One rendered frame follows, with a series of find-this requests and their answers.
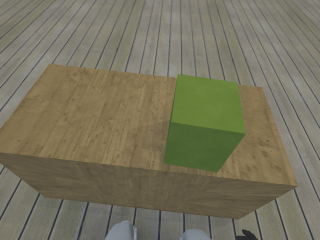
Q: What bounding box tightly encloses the robot left thigh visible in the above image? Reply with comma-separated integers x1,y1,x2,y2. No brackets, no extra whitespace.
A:
104,222,137,240

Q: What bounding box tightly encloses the robot right hand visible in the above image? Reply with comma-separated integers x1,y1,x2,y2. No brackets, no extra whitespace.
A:
235,229,258,240

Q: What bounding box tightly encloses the robot thigh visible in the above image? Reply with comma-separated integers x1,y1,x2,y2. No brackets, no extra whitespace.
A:
104,222,137,240
179,229,211,240

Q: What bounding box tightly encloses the carton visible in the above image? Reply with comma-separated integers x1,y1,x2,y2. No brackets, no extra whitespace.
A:
163,74,246,172

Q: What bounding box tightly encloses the pedestal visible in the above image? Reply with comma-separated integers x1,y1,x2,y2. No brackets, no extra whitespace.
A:
0,64,299,220

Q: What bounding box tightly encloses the robot right thigh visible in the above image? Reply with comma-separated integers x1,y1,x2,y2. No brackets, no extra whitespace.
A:
179,229,211,240

